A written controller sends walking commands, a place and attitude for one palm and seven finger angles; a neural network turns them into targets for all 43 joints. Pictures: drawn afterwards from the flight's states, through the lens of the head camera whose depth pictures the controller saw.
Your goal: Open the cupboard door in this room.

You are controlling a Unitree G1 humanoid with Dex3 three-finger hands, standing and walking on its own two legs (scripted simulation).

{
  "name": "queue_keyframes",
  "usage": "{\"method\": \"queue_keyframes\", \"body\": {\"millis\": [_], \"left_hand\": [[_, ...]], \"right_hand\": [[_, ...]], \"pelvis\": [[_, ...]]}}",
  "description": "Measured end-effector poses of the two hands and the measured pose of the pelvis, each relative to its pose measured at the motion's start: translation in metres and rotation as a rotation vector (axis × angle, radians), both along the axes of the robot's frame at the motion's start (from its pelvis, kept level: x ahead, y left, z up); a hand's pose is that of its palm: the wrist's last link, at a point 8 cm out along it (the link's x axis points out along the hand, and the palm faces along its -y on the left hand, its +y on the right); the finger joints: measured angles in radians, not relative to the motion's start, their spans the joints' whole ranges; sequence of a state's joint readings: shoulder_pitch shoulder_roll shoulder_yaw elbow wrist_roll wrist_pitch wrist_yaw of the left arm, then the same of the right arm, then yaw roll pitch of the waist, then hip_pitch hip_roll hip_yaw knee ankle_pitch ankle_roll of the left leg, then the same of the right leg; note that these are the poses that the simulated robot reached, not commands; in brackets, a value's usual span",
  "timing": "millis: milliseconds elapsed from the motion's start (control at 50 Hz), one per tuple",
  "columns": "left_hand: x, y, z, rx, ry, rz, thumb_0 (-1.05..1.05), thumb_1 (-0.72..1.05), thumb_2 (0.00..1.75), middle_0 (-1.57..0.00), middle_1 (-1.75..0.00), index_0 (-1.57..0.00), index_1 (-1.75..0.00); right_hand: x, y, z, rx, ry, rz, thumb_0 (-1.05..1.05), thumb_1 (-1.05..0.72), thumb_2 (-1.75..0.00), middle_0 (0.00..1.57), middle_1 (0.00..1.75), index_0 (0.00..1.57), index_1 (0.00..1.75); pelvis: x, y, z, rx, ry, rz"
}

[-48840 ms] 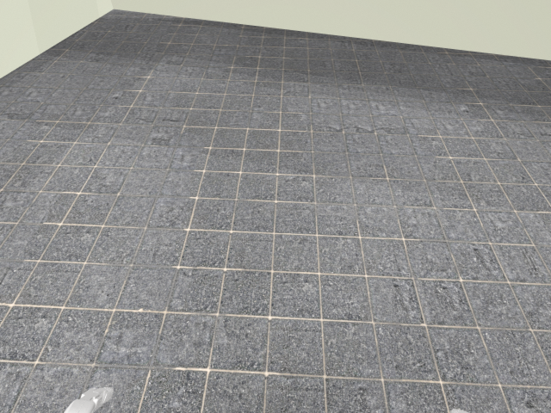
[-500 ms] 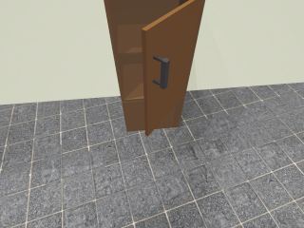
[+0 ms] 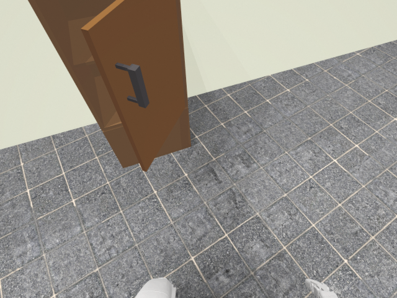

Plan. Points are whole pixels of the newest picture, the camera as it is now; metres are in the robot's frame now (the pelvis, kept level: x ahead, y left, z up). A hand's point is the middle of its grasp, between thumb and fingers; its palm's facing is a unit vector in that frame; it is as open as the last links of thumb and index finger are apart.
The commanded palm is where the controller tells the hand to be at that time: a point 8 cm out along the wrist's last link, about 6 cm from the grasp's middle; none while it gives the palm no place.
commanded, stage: walk to a spot facing it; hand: left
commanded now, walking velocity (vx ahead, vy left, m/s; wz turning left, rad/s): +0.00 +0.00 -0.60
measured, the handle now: (132, 85) +0.59 +0.23 +0.03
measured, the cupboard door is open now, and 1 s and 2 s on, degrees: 47 47 47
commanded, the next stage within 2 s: none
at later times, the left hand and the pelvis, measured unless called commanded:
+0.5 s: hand (125, 266) +0.19 +0.20 -0.17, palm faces -0.31 -0.91 -0.27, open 7.3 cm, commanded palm none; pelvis +0.02 +0.01 -0.02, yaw -18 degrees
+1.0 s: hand (167, 221) +0.30 +0.11 -0.17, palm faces -0.58 -0.80 -0.16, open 7.3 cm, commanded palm none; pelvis +0.11 +0.01 +0.00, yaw -36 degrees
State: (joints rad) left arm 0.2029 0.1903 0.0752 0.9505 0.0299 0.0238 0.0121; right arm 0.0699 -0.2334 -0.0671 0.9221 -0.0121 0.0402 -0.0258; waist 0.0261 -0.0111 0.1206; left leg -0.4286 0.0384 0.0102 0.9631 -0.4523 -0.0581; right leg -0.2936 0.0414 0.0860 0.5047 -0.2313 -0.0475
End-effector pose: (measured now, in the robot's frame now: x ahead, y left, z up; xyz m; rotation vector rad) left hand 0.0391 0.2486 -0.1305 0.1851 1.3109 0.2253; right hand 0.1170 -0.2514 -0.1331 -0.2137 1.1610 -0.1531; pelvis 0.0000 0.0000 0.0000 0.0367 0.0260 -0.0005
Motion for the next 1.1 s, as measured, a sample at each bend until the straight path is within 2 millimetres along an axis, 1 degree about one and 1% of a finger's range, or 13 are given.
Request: {"method": "queue_keyframes", "body": {"millis": [100, 180, 260, 340, 440, 500, 560, 640, 740, 840, 920, 1020, 1100], "left_hand": [[0.014, 0.013, -0.004, -0.014, 0.001, -0.046, 0.00, 0.91, 0.90, -0.21, -0.30, -0.21, -0.30], [0.031, 0.032, -0.018, -0.029, -0.002, -0.084, 0.00, 0.91, 0.90, -0.21, -0.30, -0.21, -0.30], [0.059, 0.043, -0.020, -0.035, -0.024, -0.139, 0.01, 0.91, 0.90, -0.21, -0.30, -0.20, -0.30], [0.091, 0.041, -0.011, -0.037, -0.052, -0.206, 0.01, 0.91, 0.90, -0.20, -0.30, -0.20, -0.30], [0.130, 0.018, -0.004, -0.024, -0.065, -0.335, 0.01, 0.91, 0.90, -0.20, -0.30, -0.20, -0.30], [0.154, -0.002, -0.006, -0.003, -0.094, -0.414, 0.01, 0.91, 0.90, -0.20, -0.30, -0.20, -0.30], [0.167, -0.020, -0.004, 0.013, -0.112, -0.464, 0.00, 0.91, 0.90, -0.20, -0.30, -0.20, -0.30], [0.174, -0.036, -0.001, 0.006, -0.093, -0.503, 0.00, 0.91, 0.90, -0.20, -0.30, -0.20, -0.30], [0.185, -0.046, -0.007, -0.036, -0.064, -0.558, 0.00, 0.91, 0.90, -0.21, -0.30, -0.21, -0.30], [0.210, -0.047, -0.024, -0.090, -0.050, -0.591, 0.00, 0.91, 0.90, -0.21, -0.30, -0.21, -0.30], [0.244, -0.060, -0.020, -0.115, -0.048, -0.653, 0.01, 0.91, 0.90, -0.21, -0.30, -0.20, -0.30], [0.295, -0.098, -0.008, -0.142, -0.094, -0.735, 0.01, 0.91, 0.90, -0.20, -0.30, -0.20, -0.30], [0.332, -0.147, -0.005, -0.155, -0.108, -0.829, 0.01, 0.92, 0.90, -0.20, -0.30, -0.20, -0.30]], "right_hand": [[0.019, 0.009, 0.012, -0.017, -0.083, -0.029, 0.01, -0.91, -0.90, 0.20, 0.30, 0.20, 0.30], [0.014, 0.021, 0.013, -0.045, -0.125, -0.057, 0.01, -0.90, -0.90, 0.20, 0.30, 0.20, 0.30], [-0.019, 0.029, 0.014, -0.061, -0.056, -0.079, 0.00, -0.90, -0.90, 0.20, 0.30, 0.20, 0.30], [-0.060, 0.031, 0.012, -0.052, 0.042, -0.137, 0.01, -0.90, -0.90, 0.20, 0.30, 0.20, 0.30], [-0.108, 0.023, -0.001, -0.017, 0.121, -0.254, 0.01, -0.90, -0.90, 0.20, 0.30, 0.20, 0.30], [-0.135, 0.011, -0.017, 0.007, 0.154, -0.332, 0.01, -0.90, -0.90, 0.20, 0.30, 0.20, 0.30], [-0.152, 0.000, -0.023, 0.008, 0.193, -0.401, 0.01, -0.90, -0.90, 0.20, 0.30, 0.20, 0.30], [-0.151, -0.007, -0.010, -0.005, 0.173, -0.456, 0.01, -0.90, -0.90, 0.20, 0.30, 0.20, 0.30], [-0.131, -0.007, 0.004, -0.029, 0.085, -0.498, 0.01, -0.91, -0.90, 0.20, 0.30, 0.20, 0.30], [-0.112, 0.005, 0.007, -0.069, 0.005, -0.524, 0.01, -0.90, -0.90, 0.20, 0.30, 0.20, 0.30], [-0.123, 0.028, 0.014, -0.056, 0.041, -0.573, 0.01, -0.90, -0.90, 0.20, 0.30, 0.20, 0.30], [-0.150, 0.058, 0.020, 0.003, 0.158, -0.670, 0.01, -0.90, -0.90, 0.20, 0.30, 0.20, 0.30], [-0.172, 0.080, 0.017, 0.062, 0.243, -0.775, 0.01, -0.90, -0.90, 0.20, 0.30, 0.20, 0.30]], "pelvis": [[0.004, 0.013, 0.000, -0.007, 0.004, -0.061], [0.008, 0.031, -0.011, -0.040, 0.012, -0.101], [0.010, 0.036, -0.009, -0.037, -0.004, -0.145], [0.014, 0.035, -0.003, -0.053, 0.001, -0.193], [0.019, 0.027, -0.005, -0.059, 0.008, -0.270], [0.023, 0.015, -0.016, -0.039, 0.011, -0.311], [0.024, 0.011, -0.017, -0.043, 0.004, -0.347], [0.028, 0.009, -0.008, -0.027, 0.002, -0.401], [0.040, 0.013, -0.004, -0.022, 0.004, -0.466], [0.067, 0.023, -0.015, -0.051, 0.019, -0.519], [0.087, 0.021, -0.008, -0.063, 0.018, -0.575], [0.110, 0.005, 0.003, -0.066, 0.028, -0.643], [0.128, -0.015, 0.002, -0.060, 0.027, -0.704]]}}
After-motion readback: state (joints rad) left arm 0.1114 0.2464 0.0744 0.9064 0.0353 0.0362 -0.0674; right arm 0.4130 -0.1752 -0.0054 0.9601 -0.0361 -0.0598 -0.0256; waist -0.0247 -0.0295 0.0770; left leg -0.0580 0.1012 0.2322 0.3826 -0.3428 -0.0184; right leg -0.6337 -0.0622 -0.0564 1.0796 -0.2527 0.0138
